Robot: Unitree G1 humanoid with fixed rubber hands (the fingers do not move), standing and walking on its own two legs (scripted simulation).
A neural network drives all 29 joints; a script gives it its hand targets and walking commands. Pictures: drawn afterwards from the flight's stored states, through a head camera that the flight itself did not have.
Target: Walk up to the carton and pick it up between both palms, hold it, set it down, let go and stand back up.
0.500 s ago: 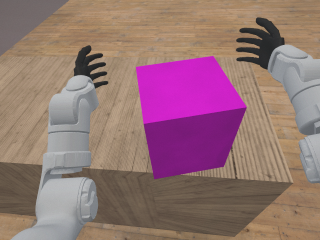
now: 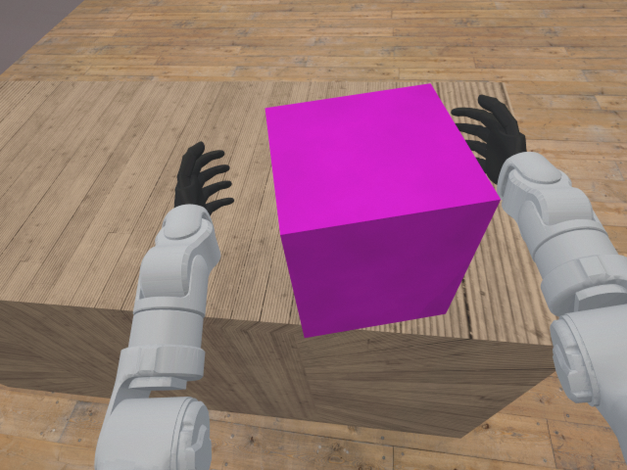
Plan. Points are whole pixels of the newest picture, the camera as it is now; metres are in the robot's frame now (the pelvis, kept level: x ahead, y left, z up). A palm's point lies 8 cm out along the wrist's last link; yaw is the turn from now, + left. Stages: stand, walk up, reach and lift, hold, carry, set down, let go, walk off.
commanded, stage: reach and lift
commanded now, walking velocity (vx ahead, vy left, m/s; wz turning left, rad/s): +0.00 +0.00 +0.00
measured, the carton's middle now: (363, 219) +0.43 +0.02 +0.06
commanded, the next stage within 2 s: none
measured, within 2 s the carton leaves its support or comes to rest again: neither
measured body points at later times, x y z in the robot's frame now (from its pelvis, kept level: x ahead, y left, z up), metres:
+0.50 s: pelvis +0.01 -0.01 +0.00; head +0.06 -0.01 +0.45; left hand +0.40 +0.21 +0.11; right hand +0.49 -0.13 +0.12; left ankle +0.01 +0.15 -0.74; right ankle +0.02 -0.10 -0.74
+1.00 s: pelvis +0.00 -0.01 +0.00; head +0.05 -0.01 +0.45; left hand +0.41 +0.18 +0.11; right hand +0.48 -0.12 +0.12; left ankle +0.01 +0.15 -0.74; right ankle +0.02 -0.10 -0.74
